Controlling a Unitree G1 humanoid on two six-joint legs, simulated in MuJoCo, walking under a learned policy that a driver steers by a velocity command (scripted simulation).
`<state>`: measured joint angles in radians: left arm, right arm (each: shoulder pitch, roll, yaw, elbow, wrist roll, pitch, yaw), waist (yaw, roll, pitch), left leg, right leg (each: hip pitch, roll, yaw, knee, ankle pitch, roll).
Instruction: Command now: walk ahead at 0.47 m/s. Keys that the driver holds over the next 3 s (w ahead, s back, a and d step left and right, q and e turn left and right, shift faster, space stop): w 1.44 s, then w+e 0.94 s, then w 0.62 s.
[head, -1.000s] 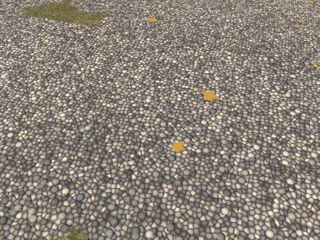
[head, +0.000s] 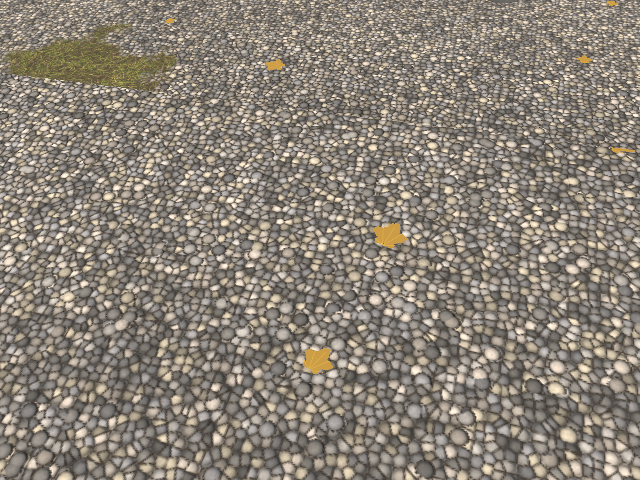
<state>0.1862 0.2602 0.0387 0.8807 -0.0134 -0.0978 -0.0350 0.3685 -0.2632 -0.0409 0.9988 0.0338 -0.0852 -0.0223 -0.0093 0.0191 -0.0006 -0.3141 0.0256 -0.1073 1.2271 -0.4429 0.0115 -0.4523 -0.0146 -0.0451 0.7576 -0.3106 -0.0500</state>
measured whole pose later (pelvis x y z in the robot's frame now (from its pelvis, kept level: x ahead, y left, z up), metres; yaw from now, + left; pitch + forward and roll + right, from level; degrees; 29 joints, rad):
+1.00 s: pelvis +0.56 -0.04 +0.02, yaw -1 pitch +2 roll +3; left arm 0.01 0.24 0.03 0.81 -0.02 -0.09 -0.03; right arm 0.38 -0.27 -0.06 1.01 0.02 -0.07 0.00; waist -0.08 -0.03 0.02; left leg 0.05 -0.03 0.05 0.29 -0.37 -0.01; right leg -0.52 -0.06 0.00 0.50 -0.03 -0.05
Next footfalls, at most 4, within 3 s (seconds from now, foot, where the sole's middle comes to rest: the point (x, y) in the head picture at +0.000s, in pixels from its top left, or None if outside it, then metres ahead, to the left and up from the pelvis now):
0.50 left None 0.46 0.09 -0.75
1.02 right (421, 376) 0.75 -0.16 -0.75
1.58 left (316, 273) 1.06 0.07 -0.75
2.12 right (431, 201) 1.31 -0.26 -0.75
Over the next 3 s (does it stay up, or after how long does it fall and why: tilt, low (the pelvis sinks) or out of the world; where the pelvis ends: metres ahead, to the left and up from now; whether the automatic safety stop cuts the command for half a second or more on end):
stays up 1.59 -0.31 0.00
